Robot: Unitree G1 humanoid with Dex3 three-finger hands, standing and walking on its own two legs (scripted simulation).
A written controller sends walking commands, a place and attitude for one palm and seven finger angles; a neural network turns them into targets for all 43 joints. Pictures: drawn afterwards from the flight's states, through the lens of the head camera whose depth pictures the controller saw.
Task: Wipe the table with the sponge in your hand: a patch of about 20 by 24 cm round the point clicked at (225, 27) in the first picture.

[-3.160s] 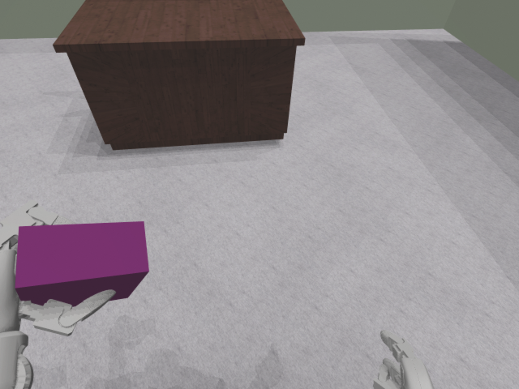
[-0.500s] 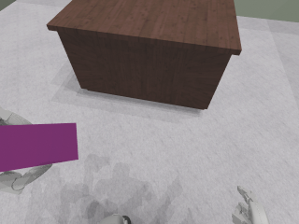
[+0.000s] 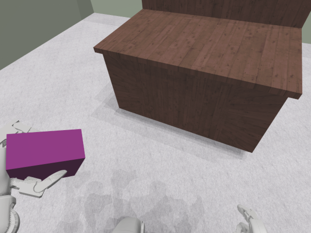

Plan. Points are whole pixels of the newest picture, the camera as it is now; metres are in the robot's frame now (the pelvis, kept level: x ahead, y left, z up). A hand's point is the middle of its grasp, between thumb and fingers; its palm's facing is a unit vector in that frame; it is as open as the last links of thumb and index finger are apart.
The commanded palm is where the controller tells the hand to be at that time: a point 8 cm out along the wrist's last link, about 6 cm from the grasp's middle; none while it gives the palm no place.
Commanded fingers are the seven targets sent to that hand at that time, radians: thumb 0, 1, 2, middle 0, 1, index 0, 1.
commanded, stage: walk to a spot facing it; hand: left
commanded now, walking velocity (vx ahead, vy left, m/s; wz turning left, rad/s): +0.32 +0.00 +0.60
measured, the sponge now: (57, 157) +0.23 +0.22 +0.15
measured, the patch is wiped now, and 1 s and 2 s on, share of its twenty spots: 0.00 0.00 0.00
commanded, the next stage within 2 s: turn to face it in 0.92 s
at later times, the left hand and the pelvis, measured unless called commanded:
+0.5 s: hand (24, 120) +0.28 +0.29 +0.20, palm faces +0.53 -0.72 -0.45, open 9.9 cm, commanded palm +0.22 +0.32 +0.18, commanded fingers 0.00 0.10 1.30 -1.20 -1.60 -1.20 -1.60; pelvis +0.12 +0.02 +0.00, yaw +12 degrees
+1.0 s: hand (26, 116) +0.29 +0.29 +0.20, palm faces +0.69 -0.54 -0.48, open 9.9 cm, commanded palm +0.21 +0.31 +0.18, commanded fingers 0.00 0.10 1.30 -1.20 -1.60 -1.20 -1.60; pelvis +0.20 -0.01 +0.00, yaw +29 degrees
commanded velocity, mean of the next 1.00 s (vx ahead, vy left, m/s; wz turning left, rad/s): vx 0.17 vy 0.00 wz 0.53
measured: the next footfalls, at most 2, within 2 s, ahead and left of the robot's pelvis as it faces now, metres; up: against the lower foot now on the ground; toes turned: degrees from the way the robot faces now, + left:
left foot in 0.24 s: +0.17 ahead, +0.14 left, +0.00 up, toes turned +16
right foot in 0.64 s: +0.28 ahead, -0.10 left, +0.00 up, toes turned +9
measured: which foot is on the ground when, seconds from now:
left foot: up 0.00-0.22, down 0.24-0.64, up 0.66-1.00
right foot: down 0.00-0.24, up 0.26-0.62, down 0.64-1.00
